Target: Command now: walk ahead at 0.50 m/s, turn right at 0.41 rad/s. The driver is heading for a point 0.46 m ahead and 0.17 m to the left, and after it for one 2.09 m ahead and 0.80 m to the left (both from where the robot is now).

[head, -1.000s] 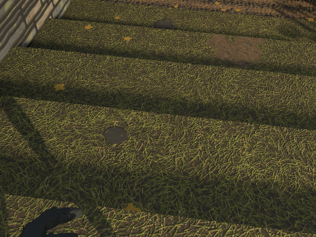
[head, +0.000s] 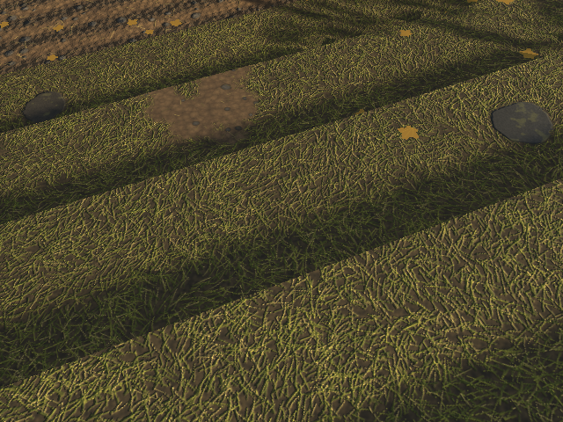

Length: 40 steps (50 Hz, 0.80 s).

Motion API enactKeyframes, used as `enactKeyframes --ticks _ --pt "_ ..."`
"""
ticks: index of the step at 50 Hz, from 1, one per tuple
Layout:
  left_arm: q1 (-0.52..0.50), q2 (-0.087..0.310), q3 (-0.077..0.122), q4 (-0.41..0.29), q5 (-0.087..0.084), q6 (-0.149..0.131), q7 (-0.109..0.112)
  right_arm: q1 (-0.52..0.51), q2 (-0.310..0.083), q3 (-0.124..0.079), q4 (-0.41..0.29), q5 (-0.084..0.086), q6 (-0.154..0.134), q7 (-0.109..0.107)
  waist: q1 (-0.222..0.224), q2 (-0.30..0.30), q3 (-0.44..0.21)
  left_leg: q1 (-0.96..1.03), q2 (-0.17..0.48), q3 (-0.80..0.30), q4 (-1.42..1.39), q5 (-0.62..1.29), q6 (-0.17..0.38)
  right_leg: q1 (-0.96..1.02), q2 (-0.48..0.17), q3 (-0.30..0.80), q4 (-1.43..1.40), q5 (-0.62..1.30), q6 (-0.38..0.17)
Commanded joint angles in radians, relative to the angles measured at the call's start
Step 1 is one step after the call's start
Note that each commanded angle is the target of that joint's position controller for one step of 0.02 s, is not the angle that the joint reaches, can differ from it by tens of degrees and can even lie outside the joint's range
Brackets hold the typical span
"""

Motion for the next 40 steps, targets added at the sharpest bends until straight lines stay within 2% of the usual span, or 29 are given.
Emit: enactKeyframes --ticks 1,2,3,5,6,7,8,9,11,14,17,19,20,21,22,23,24,25,26,27,28,29,30,31,32,33,35,38,40 --pt "0.161 0.138 0.032 -0.011 -0.003 -0.042 -0.016 -0.059 -0.122 -0.023 -0.127 0.019 -0.032 0.000 0.043 -0.069 -0.072 -0.506 -0.013 -0.068 0.140 0.034 0.030 0.409 -0.304 0.523 -0.392 0.310 -0.298" --pt "0.113 0.103 0.021 -0.010 0.002 -0.043 -0.004 -0.028 -0.103 -0.019 -0.103 -0.003 -0.016 -0.003 0.012 -0.076 -0.074 -0.444 0.033 -0.080 0.065 0.049 0.023 0.322 -0.310 0.456 -0.366 0.338 -0.280" --pt "0.084 0.091 0.013 -0.015 0.013 -0.047 0.007 -0.016 -0.094 -0.016 -0.092 -0.007 -0.002 0.000 0.002 -0.072 -0.056 -0.387 0.049 -0.079 0.011 0.082 0.019 0.241 -0.292 0.410 -0.370 0.362 -0.263" --pt "0.116 0.132 0.019 -0.004 0.048 -0.069 0.021 -0.069 -0.087 -0.014 -0.086 -0.009 0.003 0.015 0.023 -0.034 -0.057 -0.413 0.031 -0.067 -0.087 0.332 0.042 0.252 -0.247 0.296 -0.375 0.385 -0.222" --pt "0.154 0.121 0.015 0.020 0.041 -0.084 0.044 -0.118 -0.078 -0.012 -0.098 -0.004 -0.004 0.025 0.037 -0.066 -0.048 -0.445 0.046 -0.114 -0.187 0.429 0.056 0.283 -0.244 0.272 -0.365 0.329 -0.182" --pt "0.160 0.116 0.011 0.029 0.041 -0.095 0.063 -0.173 -0.063 -0.004 -0.123 -0.009 -0.008 0.035 0.041 -0.068 -0.010 -0.403 0.016 -0.079 -0.330 0.596 0.059 0.190 -0.190 0.184 -0.386 0.257 -0.165" --pt "0.175 0.107 0.009 0.052 0.034 -0.092 0.078 -0.206 -0.029 0.007 -0.132 -0.034 -0.012 0.043 0.051 -0.081 -0.016 -0.338 -0.017 -0.056 -0.438 0.800 0.059 0.152 -0.160 0.131 -0.349 0.190 -0.147" --pt "0.185 0.101 0.005 0.062 0.035 -0.092 0.090 -0.211 -0.016 0.014 -0.128 -0.044 -0.017 0.055 0.050 -0.071 -0.027 -0.259 -0.054 -0.040 -0.500 0.949 0.069 0.102 -0.136 0.083 -0.313 0.154 -0.124" --pt "0.218 0.107 0.007 0.079 0.039 -0.096 0.099 -0.218 -0.007 0.018 -0.133 -0.033 -0.013 0.074 0.060 -0.068 -0.030 -0.187 -0.088 -0.049 -0.517 1.076 0.088 0.046 -0.160 0.060 -0.277 0.107 -0.113" --pt "0.275 0.066 -0.003 0.105 0.029 -0.088 0.098 -0.289 0.002 0.029 -0.172 -0.023 -0.002 0.081 0.096 -0.062 0.028 -0.268 -0.112 -0.077 -0.572 1.068 0.093 0.117 -0.186 0.056 -0.141 0.146 -0.097" --pt "0.337 0.037 -0.014 0.121 0.028 -0.071 0.109 -0.349 0.023 0.045 -0.193 -0.012 0.005 0.094 0.140 -0.052 0.072 -0.404 -0.102 -0.091 -0.658 1.014 0.072 0.268 -0.219 0.078 0.025 0.203 -0.076" --pt "0.335 0.036 -0.019 0.120 0.021 -0.057 0.112 -0.309 0.032 0.050 -0.166 -0.011 -0.003 0.097 0.138 -0.051 0.084 -0.356 -0.075 -0.077 -0.765 0.994 0.058 0.295 -0.229 0.069 0.113 0.286 -0.058" --pt "0.319 0.055 -0.017 0.114 0.019 -0.048 0.113 -0.238 0.028 0.046 -0.134 -0.018 -0.002 0.092 0.110 -0.048 0.071 -0.262 -0.072 -0.046 -0.797 0.960 0.053 0.281 -0.227 0.056 0.192 0.375 -0.052" --pt "0.271 0.098 -0.005 0.128 0.023 -0.043 0.108 -0.053 -0.004 0.027 -0.081 -0.016 0.005 0.083 0.006 -0.099 0.006 -0.079 -0.041 -0.055 -0.804 0.908 0.086 0.236 -0.252 0.063 0.355 0.509 -0.053" --pt "0.253 0.109 0.000 0.120 0.015 -0.054 0.096 0.102 -0.079 -0.006 -0.029 -0.040 0.012 0.070 -0.071 -0.029 -0.101 0.161 -0.107 0.028 -0.824 0.943 0.118 0.204 -0.164 -0.011 0.611 0.680 -0.028" --pt "0.274 0.065 -0.003 0.122 0.027 -0.073 0.082 0.222 -0.127 -0.014 0.019 -0.038 0.023 0.056 -0.102 0.134 -0.144 0.498 0.015 -0.107 -0.768 1.378 0.214 -0.115 -0.039 -0.076 1.086 -0.048 0.058" --pt "0.407 0.035 -0.035 0.072 0.022 -0.094 0.056 0.258 -0.173 -0.011 0.011 -0.065 0.016 0.045 -0.045 0.217 -0.362 0.995 0.215 -0.376 -0.374 1.779 0.386 -0.547 0.002 0.052 1.347 -0.517 0.111" --pt "0.317 0.103 -0.037 0.020 0.020 -0.107 0.049 0.245 -0.166 -0.019 -0.020 -0.040 0.028 0.035 -0.123 0.142 -0.524 1.057 0.270 -0.477 -0.432 1.745 0.460 -0.619 -0.031 0.129 1.329 -0.477 0.136" --pt "0.250 0.124 -0.041 -0.021 0.012 -0.109 0.052 0.175 -0.160 -0.016 -0.055 -0.019 0.048 0.023 -0.096 0.013 -0.531 1.008 0.261 -0.514 -0.522 1.363 0.449 -0.666 -0.083 0.157 1.190 -0.391 0.118" --pt "0.219 0.083 -0.053 -0.038 0.003 -0.105 0.063 0.106 -0.180 -0.017 -0.058 -0.008 0.068 0.005 -0.034 -0.053 -0.487 0.835 0.270 -0.629 -0.630 0.935 0.459 -0.679 -0.097 0.135 1.158 -0.311 0.121" --pt "0.194 0.130 -0.033 -0.022 0.004 -0.091 0.087 0.005 -0.139 0.002 -0.121 -0.027 0.060 -0.004 0.001 -0.160 -0.404 0.543 0.291 -0.656 -0.710 0.836 0.422 -0.554 -0.118 0.171 0.946 -0.058 0.109" --pt "0.179 0.139 -0.024 -0.022 0.019 -0.063 0.107 -0.084 -0.118 0.012 -0.147 -0.041 0.053 -0.004 0.059 -0.119 -0.284 0.297 0.262 -0.641 -0.730 0.933 0.410 -0.438 -0.124 0.166 0.888 -0.040 0.118" --pt "0.166 0.131 -0.016 -0.021 0.036 -0.045 0.122 -0.115 -0.104 0.017 -0.143 -0.027 0.047 -0.007 0.095 -0.112 -0.110 0.014 0.149 -0.472 -0.765 0.989 0.353 -0.325 -0.133 0.146 0.648 -0.011 0.145" --pt "0.122 0.110 -0.016 -0.040 0.069 -0.050 0.130 -0.105 -0.097 0.012 -0.143 -0.020 0.044 -0.010 0.080 -0.076 -0.077 -0.087 0.049 -0.385 -0.776 1.018 0.312 -0.240 -0.108 0.103 0.427 0.032 0.149" --pt "0.083 0.065 -0.024 -0.053 0.074 -0.057 0.133 -0.084 -0.106 0.009 -0.135 -0.020 0.045 -0.022 0.066 -0.024 -0.102 -0.129 -0.023 -0.311 -0.773 1.084 0.279 -0.135 -0.069 0.070 0.258 0.099 0.154" --pt "0.078 0.038 -0.028 -0.052 0.067 -0.062 0.128 -0.069 -0.109 0.005 -0.124 -0.019 0.055 -0.038 0.058 0.039 -0.163 -0.114 -0.063 -0.269 -0.746 1.125 0.250 -0.047 -0.036 0.069 0.150 0.201 0.158" --pt "0.073 0.016 -0.031 -0.037 0.040 -0.060 0.108 -0.051 -0.099 0.001 -0.115 -0.009 0.084 -0.062 0.045 0.090 -0.246 -0.019 -0.058 -0.274 -0.706 1.085 0.209 0.005 0.002 0.081 0.022 0.308 0.166" --pt "-0.010 0.036 -0.020 -0.068 0.047 -0.043 0.094 -0.022 -0.084 -0.003 -0.118 0.005 0.114 -0.072 0.018 0.078 -0.215 0.036 -0.031 -0.398 -0.667 0.858 0.171 -0.016 0.005 0.127 -0.073 0.289 0.141" --pt "-0.020 0.049 -0.007 -0.082 0.056 -0.041 0.089 -0.046 -0.076 -0.004 -0.141 0.003 0.121 -0.073 0.041 0.091 -0.168 0.028 -0.030 -0.486 -0.648 0.645 0.157 0.026 -0.004 0.157 -0.178 0.276 0.106"
Velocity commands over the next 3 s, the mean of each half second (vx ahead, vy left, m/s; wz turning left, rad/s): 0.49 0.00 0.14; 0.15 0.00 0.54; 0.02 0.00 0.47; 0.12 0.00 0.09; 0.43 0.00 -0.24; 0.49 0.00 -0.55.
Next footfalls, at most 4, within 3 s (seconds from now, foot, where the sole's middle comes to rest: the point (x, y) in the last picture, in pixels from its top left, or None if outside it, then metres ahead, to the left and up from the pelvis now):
0.44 left None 0.44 0.12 -0.92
0.84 right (312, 376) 0.63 -0.03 -0.92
1.22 left None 0.43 0.15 -0.92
1.58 right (314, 394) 0.58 -0.04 -0.92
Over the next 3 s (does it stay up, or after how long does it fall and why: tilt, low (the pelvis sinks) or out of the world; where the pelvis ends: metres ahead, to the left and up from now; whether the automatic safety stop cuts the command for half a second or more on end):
stays up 0.90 0.42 -0.30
